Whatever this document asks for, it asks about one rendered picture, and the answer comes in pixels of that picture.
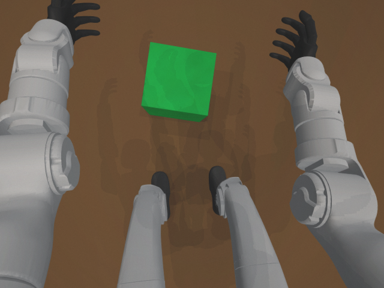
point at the robot right hand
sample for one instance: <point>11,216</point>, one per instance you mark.
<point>305,42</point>

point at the robot right forearm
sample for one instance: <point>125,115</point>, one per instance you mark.
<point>318,121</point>

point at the robot right upper arm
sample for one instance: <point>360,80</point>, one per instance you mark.
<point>339,209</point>

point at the robot left foot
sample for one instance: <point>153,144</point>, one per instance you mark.
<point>161,180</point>

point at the robot left upper arm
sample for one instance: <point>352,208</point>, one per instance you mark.
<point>36,169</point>

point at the robot left forearm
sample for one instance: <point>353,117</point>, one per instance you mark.
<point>39,83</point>

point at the robot left thigh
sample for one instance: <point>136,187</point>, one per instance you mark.
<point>142,261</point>

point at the carton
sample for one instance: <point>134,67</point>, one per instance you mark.
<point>178,82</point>

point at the robot left hand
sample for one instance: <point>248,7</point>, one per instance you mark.
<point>64,12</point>

